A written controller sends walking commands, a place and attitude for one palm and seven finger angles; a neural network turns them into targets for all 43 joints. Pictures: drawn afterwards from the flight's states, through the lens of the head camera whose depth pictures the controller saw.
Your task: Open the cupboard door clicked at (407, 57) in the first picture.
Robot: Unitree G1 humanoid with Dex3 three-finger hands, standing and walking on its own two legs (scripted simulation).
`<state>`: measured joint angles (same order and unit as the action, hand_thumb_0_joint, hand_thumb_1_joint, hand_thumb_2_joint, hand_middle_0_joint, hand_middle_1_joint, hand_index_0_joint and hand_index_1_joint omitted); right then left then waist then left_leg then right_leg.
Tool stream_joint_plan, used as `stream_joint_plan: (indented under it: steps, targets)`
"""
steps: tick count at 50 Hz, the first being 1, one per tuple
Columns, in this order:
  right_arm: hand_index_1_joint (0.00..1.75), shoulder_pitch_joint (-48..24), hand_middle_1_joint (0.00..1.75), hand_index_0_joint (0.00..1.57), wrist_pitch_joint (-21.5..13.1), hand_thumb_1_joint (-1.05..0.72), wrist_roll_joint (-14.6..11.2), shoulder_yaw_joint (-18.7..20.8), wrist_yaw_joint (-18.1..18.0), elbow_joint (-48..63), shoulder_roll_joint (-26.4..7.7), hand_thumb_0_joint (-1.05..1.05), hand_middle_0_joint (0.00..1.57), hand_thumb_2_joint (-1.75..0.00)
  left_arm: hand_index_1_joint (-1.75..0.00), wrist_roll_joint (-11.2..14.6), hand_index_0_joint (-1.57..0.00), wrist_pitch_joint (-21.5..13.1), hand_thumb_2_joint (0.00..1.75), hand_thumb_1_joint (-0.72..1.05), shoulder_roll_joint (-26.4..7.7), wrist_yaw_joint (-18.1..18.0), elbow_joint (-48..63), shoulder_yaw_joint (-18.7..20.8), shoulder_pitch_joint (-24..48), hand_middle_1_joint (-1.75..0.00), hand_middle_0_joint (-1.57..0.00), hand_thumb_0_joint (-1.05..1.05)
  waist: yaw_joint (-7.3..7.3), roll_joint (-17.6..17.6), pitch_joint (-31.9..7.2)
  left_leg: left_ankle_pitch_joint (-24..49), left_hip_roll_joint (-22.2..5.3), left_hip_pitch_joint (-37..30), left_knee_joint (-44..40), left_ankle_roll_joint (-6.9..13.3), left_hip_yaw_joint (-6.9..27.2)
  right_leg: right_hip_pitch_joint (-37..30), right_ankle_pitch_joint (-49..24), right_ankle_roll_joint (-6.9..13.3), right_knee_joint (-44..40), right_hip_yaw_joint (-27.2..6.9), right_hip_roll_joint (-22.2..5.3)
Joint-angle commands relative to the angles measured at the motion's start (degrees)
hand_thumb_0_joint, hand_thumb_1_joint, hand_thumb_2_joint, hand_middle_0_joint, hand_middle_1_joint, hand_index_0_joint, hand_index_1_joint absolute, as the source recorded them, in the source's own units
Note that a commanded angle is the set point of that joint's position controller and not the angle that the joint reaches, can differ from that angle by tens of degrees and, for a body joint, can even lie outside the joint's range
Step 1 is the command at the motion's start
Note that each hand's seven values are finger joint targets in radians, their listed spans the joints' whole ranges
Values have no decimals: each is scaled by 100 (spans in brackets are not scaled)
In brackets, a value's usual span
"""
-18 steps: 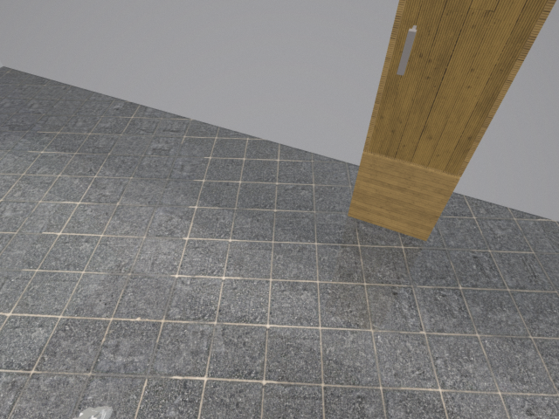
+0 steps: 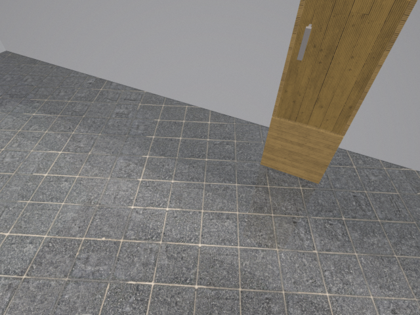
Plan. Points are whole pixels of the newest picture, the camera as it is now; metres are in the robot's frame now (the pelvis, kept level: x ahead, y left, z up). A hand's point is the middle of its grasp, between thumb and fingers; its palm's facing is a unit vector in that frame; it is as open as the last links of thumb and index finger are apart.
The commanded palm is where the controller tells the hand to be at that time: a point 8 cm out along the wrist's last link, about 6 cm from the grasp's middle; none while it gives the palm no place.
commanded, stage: stand and wait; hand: left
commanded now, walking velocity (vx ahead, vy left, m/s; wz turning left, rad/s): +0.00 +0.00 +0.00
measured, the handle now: (304, 42) +1.12 -0.33 +0.06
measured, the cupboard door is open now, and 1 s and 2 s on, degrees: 0 0 0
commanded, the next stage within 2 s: look at it before walking up in 0.46 s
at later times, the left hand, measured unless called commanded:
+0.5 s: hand out of the picture +0.06 +0.24 -0.15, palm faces -0.03 -0.94 -0.33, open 7.4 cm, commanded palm none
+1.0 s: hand out of the picture +0.09 +0.24 -0.15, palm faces -0.03 -0.94 -0.33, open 7.4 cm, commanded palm none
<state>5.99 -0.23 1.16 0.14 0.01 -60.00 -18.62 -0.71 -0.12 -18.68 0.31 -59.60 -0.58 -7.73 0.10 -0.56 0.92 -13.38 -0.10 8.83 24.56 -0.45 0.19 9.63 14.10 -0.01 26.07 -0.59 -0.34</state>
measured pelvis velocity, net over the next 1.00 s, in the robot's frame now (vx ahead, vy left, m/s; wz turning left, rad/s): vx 0.01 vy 0.00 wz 0.00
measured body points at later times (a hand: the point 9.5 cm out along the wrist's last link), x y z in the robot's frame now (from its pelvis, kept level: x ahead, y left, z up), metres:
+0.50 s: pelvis -0.01 +0.00 +0.00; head +0.00 +0.00 +0.45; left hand +0.07 +0.29 -0.13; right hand +0.05 -0.30 -0.13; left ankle +0.00 +0.13 -0.74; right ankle +0.00 -0.12 -0.74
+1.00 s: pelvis +0.01 +0.00 +0.00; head +0.01 +0.00 +0.45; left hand +0.09 +0.29 -0.13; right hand +0.09 -0.30 -0.13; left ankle +0.00 +0.13 -0.74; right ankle +0.00 -0.12 -0.74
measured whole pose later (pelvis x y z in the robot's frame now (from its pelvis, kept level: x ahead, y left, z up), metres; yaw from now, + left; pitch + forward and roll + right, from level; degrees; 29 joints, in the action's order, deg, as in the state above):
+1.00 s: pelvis +0.01 +0.00 +0.00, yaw +0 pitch -2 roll +0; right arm 5.7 -0.4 0.8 0.0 0.1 -63.4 -19.4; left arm -0.7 -0.5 -19.6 0.3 -62.1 -0.3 -7.0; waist 0.0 -0.4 2.1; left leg -12.0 -0.5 7.7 21.2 -0.9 0.4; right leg 8.4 12.7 0.3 22.6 -0.4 0.1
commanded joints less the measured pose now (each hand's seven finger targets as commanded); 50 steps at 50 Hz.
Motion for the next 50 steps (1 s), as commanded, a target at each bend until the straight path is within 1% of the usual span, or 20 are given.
stream_joint_plan:
  steps: [1, 3, 6, 9, 10, 14, 18, 20, 25, 28, 29, 31, 34, 35, 36, 40, 42, 46, 49, 50]
  targets:
    - [30, -338, 30, 20, -164, -90, -32, 248, -82, 305, -1179, 0, 20, -90, -30, 16, -20, -140, 90, 90, -1241, -103, 334, 274, 290, -30, -20, 0, -16, 47, -252, 729, -588, -44, -421, 227, 466, 76, -708, 218, -578, -613, -633]
    - [30, -295, 30, 20, -163, -90, -39, 246, -76, 263, -1182, 0, 20, -90, -30, 12, -20, -141, 90, 90, -1244, -104, 295, 278, 286, -30, -20, 0, -19, 63, -257, 677, -598, -24, -455, 227, 476, 51, -642, 218, -601, -609, -640]
    - [30, -279, 30, 20, -155, -90, -41, 232, -71, 184, -1207, 0, 20, -90, -30, 15, -20, -132, 90, 90, -1254, -95, 226, 264, 268, -30, -20, 0, -14, 95, -138, 475, -597, 32, -530, 219, 497, 124, -386, 212, -682, -641, -624]
    - [30, -228, 30, 20, -151, -90, -45, 227, -66, 123, -1211, 0, 20, -90, -30, 13, -20, -133, 90, 90, -1263, -91, 176, 269, 255, -30, -20, 0, -12, -22, -111, 361, -589, 72, -555, 217, 522, 138, -164, 216, -757, -669, -638]
    - [30, -223, 30, 20, -151, -90, -43, 228, -66, 103, -1219, 0, 20, -90, -30, 18, -20, -136, 90, 90, -1269, -88, 163, 264, 232, -30, -20, 0, -10, 46, -121, 375, -588, 46, -544, 211, 516, 151, -157, 222, -778, -690, -638]
    - [30, -165, 30, 20, -152, -90, -46, 222, -62, 42, -1232, 0, 20, -90, -30, 18, -20, -142, 90, 90, -1283, -87, 118, 266, 219, -30, -20, 0, -16, -44, -199, 420, -599, 15, -536, 204, 521, 118, -175, 223, -789, -694, -649]
    - [30, -145, 30, 20, -148, -90, -52, 218, -57, 0, -1230, 0, 20, -90, -30, 14, -20, -135, 90, 90, -1287, -87, 88, 261, 233, -30, -20, 0, -13, 7, -116, 325, -610, 89, -593, 203, 549, 135, -79, 215, -810, -696, -636]
    - [30, -142, 30, 20, -152, -90, -52, 216, -56, -15, -1235, 0, 20, -90, -30, 13, -20, -136, 90, 90, -1290, -87, 86, 257, 226, -30, -20, 0, -10, -43, -116, 382, -614, 83, -591, 205, 544, 130, -144, 212, -801, -688, -642]
    - [30, -148, 30, 20, -163, -90, -53, 202, -58, -24, -1252, 0, 20, -90, -30, 17, -20, -142, 90, 90, -1285, -88, 83, 254, 237, -30, -20, 0, -8, 56, -201, 553, -633, 33, -589, 198, 546, 51, -390, 207, -750, -651, -644]
    - [30, -169, 30, 20, -163, -90, -57, 209, -57, -19, -1230, 0, 20, -90, -30, 11, -20, -145, 90, 90, -1278, -92, 89, 255, 251, -30, -20, 0, -6, 14, -180, 616, -632, 33, -587, 200, 550, 39, -468, 206, -751, -635, -651]
    - [30, -175, 30, 20, -163, -90, -53, 202, -58, -21, -1241, 0, 20, -90, -30, 12, -20, -143, 90, 90, -1278, -91, 86, 251, 257, -30, -20, 0, -5, 76, -174, 607, -637, 17, -609, 197, 546, 44, -469, 205, -752, -635, -652]
    - [30, -201, 30, 20, -162, -90, -54, 206, -59, -15, -1236, 0, 20, -90, -30, 10, -20, -146, 90, 90, -1274, -89, 86, 255, 260, -30, -20, 0, 0, 7, -159, 638, -635, -9, -592, 196, 533, 59, -521, 196, -759, -628, -649]
    - [30, -206, 30, 20, -163, -90, -56, 209, -57, -8, -1232, 0, 20, -90, -30, 7, -20, -147, 90, 90, -1274, -90, 105, 256, 290, -30, -20, 0, -8, 20, -209, 698, -642, -34, -597, 199, 539, 17, -593, 197, -750, -623, -650]
    - [30, -238, 30, 20, -163, -90, -53, 207, -59, -3, -1243, 0, 20, -90, -30, 10, -20, -147, 90, 90, -1274, -87, 103, 253, 293, -30, -20, 0, -10, 94, -203, 686, -640, -52, -606, 192, 533, 35, -594, 199, -745, -639, -639]
    - [30, -247, 30, 20, -162, -90, -54, 205, -59, -5, -1243, 0, 20, -90, -30, 8, -20, -141, 90, 90, -1270, -87, 99, 257, 305, -30, -20, 0, -10, 80, -153, 662, -645, -30, -635, 195, 544, 46, -584, 190, -746, -614, -634]
    - [30, -262, 30, 20, -173, -90, -59, 201, -65, 10, -1244, 0, 20, -90, -30, 8, -20, -152, 90, 90, -1267, -90, 109, 260, 282, -30, -20, 0, -5, 60, -284, 905, -655, -121, -589, 195, 526, -74, -901, 194, -710, -604, -657]
    - [30, -258, 30, 20, -166, -90, -67, 207, -65, 15, -1236, 0, 20, -90, -30, 6, -20, -163, 90, 90, -1273, -96, 108, 264, 279, -30, -20, 0, -9, -14, -359, 983, -656, -172, -553, 191, 517, -124, -1023, 200, -710, -602, -661]
    - [30, -306, 30, 20, -172, -90, -62, 208, -74, 17, -1250, 0, 20, -90, -30, 12, -20, -163, 90, 90, -1270, -99, 107, 263, 281, -30, -20, 0, -10, 28, -385, 1192, -669, -273, -556, 187, 499, -163, -1275, 196, -674, -568, -670]
    - [30, -321, 30, 20, -167, -90, -65, 201, -76, 16, -1252, 0, 20, -90, -30, 13, -20, -158, 90, 90, -1279, -100, 98, 263, 280, -30, -20, 0, -4, 80, -345, 1192, -678, -265, -578, 187, 486, -186, -1288, 193, -690, -563, -673]
    - [30, -333, 30, 20, -167, -90, -64, 202, -78, 16, -1255, 0, 20, -90, -30, 13, -20, -160, 90, 90, -1278, -101, 93, 265, 266, -30, -20, 0, -5, 40, -364, 1229, -680, -307, -574, 186, 485, -186, -1334, 196, -690, -567, -671]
